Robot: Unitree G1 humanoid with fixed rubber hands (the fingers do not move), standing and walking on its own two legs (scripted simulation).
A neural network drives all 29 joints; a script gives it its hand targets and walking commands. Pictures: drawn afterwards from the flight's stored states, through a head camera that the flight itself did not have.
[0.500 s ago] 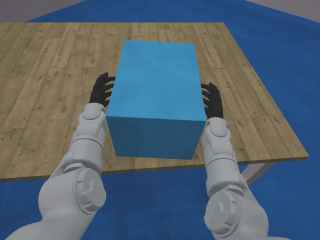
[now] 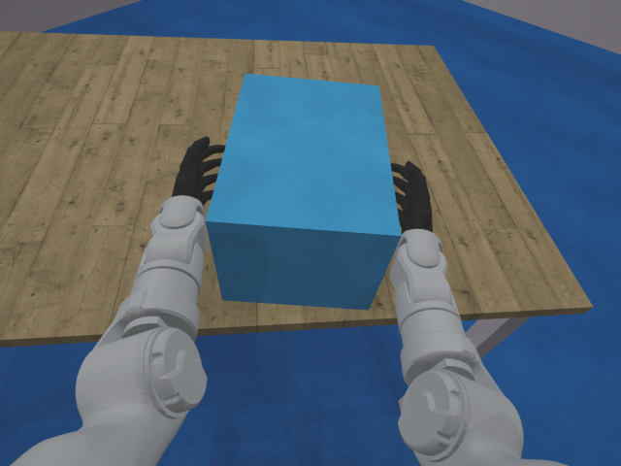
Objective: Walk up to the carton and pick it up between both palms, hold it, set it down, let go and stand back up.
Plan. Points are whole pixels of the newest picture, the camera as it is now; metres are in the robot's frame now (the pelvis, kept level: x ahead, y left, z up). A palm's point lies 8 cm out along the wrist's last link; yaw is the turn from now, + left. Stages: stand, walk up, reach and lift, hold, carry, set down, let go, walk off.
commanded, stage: reach and lift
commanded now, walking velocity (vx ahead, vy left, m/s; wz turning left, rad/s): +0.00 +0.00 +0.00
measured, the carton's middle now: (304, 187) +0.49 +0.02 +0.08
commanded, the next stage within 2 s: none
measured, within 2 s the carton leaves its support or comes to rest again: leaves its support in 0.94 s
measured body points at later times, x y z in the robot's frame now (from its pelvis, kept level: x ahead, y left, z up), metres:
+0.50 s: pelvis +0.00 +0.00 +0.00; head +0.05 +0.03 +0.45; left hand +0.46 +0.17 +0.10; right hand +0.43 -0.13 +0.09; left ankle -0.01 +0.10 -0.75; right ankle -0.04 -0.12 -0.75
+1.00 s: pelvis -0.01 +0.00 +0.00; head +0.03 +0.02 +0.45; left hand +0.44 +0.17 +0.10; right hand +0.42 -0.13 +0.10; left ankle -0.01 +0.10 -0.75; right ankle -0.04 -0.12 -0.75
